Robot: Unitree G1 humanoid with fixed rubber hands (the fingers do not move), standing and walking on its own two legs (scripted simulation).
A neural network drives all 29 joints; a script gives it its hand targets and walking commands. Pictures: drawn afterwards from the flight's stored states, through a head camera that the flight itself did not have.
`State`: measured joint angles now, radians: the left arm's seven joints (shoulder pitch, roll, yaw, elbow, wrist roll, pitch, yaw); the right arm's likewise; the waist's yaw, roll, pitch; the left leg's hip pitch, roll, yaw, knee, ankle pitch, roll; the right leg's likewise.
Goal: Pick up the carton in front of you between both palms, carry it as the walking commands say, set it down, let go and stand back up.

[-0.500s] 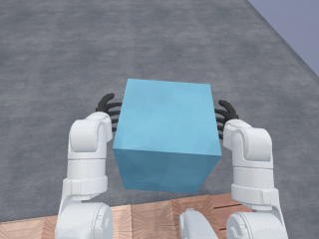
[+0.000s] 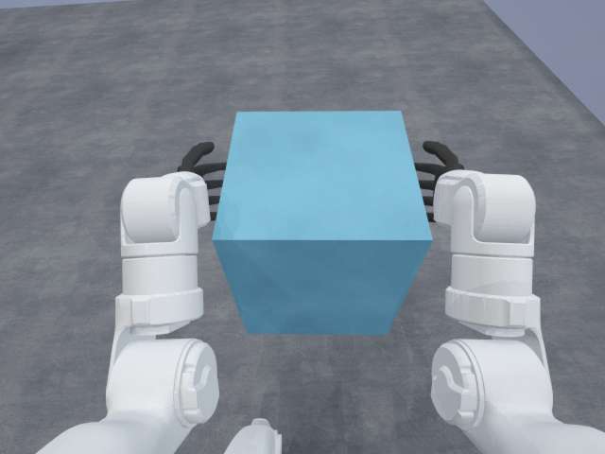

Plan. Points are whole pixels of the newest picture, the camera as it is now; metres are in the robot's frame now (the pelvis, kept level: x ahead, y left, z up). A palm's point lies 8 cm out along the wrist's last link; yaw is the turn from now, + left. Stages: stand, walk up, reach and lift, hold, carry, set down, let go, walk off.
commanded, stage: carry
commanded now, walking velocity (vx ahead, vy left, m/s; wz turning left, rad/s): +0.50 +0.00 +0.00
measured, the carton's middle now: (317, 231) +0.40 +0.02 +0.08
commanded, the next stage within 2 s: none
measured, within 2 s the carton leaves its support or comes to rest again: neither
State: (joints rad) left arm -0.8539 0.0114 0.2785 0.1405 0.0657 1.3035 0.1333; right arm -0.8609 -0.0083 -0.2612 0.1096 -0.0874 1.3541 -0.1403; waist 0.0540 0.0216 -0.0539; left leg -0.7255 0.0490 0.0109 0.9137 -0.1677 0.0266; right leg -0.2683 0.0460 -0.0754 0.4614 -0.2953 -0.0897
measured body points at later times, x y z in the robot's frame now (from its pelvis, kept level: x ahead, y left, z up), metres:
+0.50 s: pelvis +0.32 +0.05 -0.06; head +0.39 +0.07 +0.39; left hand +0.70 +0.18 +0.00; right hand +0.68 -0.12 +0.00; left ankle +0.33 +0.10 -0.79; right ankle +0.33 -0.09 -0.70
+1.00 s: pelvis +0.65 +0.02 -0.04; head +0.67 +0.01 +0.41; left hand +0.99 +0.19 +0.05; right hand +1.01 -0.11 +0.05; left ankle +0.66 +0.17 -0.72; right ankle +0.66 -0.04 -0.79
